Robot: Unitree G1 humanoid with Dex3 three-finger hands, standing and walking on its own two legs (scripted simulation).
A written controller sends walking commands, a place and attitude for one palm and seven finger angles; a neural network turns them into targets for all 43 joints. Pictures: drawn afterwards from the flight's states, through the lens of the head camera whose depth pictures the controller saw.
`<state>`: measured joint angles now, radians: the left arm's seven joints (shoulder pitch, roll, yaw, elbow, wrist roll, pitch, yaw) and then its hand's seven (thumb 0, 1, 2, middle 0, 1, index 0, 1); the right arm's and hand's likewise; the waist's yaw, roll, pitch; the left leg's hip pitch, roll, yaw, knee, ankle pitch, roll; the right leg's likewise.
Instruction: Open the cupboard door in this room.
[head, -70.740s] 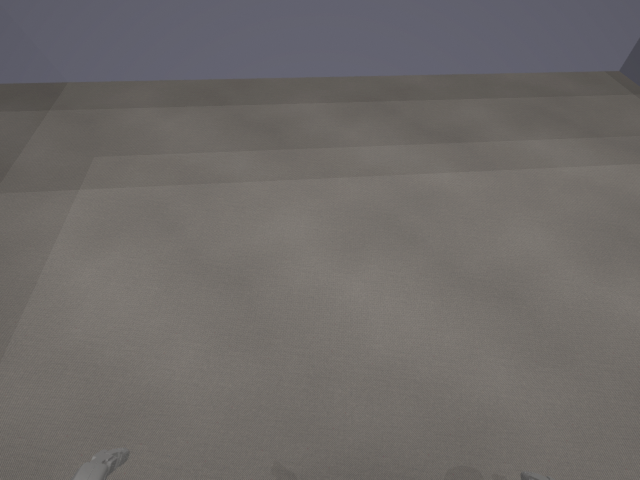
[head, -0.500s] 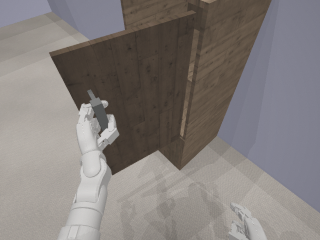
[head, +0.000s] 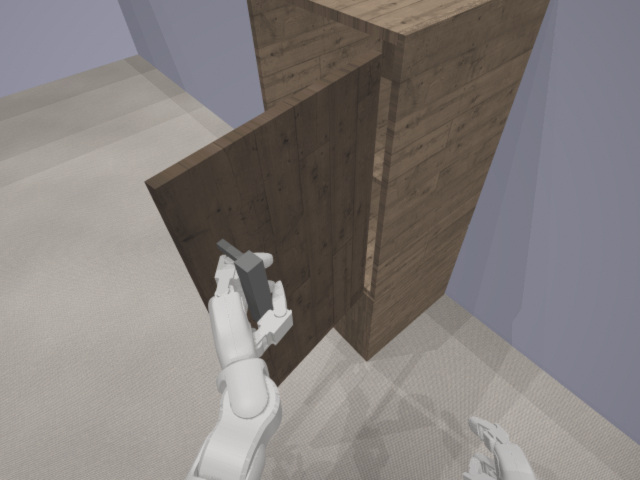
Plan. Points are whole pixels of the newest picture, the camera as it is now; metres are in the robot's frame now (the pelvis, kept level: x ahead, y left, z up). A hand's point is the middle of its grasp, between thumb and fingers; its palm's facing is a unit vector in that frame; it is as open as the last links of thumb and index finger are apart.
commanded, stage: open thumb and fingers to let go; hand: left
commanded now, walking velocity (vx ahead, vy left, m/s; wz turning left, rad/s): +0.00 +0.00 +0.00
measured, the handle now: (245, 283) +0.34 +0.11 +0.08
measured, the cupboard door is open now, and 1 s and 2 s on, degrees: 99 97 98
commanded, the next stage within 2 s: slide the hand sideways off the handle in 0.78 s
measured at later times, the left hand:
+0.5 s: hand (267, 308) +0.30 +0.08 +0.08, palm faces +0.38 -0.92 -0.04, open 12.8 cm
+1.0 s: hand (264, 319) +0.29 +0.08 +0.07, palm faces +0.14 -0.99 -0.09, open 15.7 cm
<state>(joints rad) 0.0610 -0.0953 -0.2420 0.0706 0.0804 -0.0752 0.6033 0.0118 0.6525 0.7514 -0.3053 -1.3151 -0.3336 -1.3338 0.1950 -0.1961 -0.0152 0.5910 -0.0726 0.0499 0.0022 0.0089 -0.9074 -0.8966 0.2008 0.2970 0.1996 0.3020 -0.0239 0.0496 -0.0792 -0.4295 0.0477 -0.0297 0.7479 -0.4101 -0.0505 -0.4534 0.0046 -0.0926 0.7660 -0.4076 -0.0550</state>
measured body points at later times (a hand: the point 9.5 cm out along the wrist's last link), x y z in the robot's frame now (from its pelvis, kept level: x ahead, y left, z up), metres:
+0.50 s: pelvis -0.03 +0.01 -0.01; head -0.01 -0.01 +0.44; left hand +0.28 +0.12 +0.08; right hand +0.15 -0.20 -0.11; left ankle -0.02 +0.16 -0.71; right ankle -0.01 -0.08 -0.71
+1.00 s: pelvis -0.04 +0.03 -0.01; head -0.02 +0.02 +0.44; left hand +0.28 +0.13 +0.08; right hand +0.13 -0.19 -0.11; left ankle -0.02 +0.16 -0.71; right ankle -0.01 -0.08 -0.71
